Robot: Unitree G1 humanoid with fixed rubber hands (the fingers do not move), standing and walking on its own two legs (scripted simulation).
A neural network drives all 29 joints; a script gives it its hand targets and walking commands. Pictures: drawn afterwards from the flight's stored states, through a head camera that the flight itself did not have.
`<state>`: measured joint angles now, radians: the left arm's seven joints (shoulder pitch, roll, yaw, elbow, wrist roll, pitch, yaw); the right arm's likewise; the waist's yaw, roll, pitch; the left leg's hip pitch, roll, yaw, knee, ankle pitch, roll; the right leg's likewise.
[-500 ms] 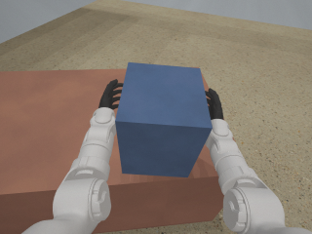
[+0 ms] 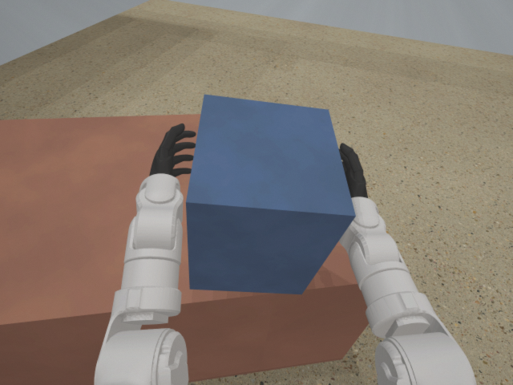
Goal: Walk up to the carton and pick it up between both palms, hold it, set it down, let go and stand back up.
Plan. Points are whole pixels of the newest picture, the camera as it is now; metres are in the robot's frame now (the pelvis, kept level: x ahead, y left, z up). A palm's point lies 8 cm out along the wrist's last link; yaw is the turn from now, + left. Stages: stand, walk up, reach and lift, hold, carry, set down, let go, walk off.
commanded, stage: reach and lift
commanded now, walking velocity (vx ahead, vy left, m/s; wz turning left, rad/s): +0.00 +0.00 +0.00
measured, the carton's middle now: (256, 202) +0.38 +0.00 +0.09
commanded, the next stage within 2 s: hold in 0.90 s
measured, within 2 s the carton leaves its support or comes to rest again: neither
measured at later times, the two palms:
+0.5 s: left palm (167, 170) +0.38 +0.14 +0.17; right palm (358, 190) +0.36 -0.15 +0.14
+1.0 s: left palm (161, 168) +0.37 +0.14 +0.18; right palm (359, 183) +0.36 -0.15 +0.16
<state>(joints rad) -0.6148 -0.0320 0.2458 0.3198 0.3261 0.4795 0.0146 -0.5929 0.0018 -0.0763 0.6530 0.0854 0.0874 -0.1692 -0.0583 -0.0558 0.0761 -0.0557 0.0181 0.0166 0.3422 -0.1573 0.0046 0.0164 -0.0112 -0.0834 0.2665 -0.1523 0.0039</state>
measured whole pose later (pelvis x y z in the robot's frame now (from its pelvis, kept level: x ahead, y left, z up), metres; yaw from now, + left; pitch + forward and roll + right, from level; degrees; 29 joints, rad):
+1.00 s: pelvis +0.00 +0.00 +0.00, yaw +0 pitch -9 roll -1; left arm -0.58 -0.04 0.25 0.13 0.34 0.62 -0.02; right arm -0.58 -0.01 -0.02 0.52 0.14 0.18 -0.19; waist -0.08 -0.07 0.08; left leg -0.01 0.02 0.01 0.34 -0.16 0.00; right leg 0.06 -0.01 -0.08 0.27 -0.16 0.00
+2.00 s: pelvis +0.00 -0.01 +0.00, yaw +1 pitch -11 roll -1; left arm -0.56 -0.03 0.27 0.04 0.36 0.70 -0.06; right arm -0.59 0.00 0.00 0.46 0.16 0.25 -0.20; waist -0.08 -0.07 0.08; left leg 0.01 0.02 0.00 0.34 -0.16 0.00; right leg 0.08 -0.01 -0.09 0.27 -0.17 0.00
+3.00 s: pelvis +0.00 +0.00 +0.00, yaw +1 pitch -10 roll -1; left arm -0.59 -0.03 0.27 0.05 0.36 0.71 -0.06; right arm -0.60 -0.01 0.00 0.48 0.16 0.24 -0.21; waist -0.08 -0.06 0.09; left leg 0.01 0.02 0.01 0.33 -0.16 0.00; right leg 0.08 -0.01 -0.09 0.26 -0.16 0.00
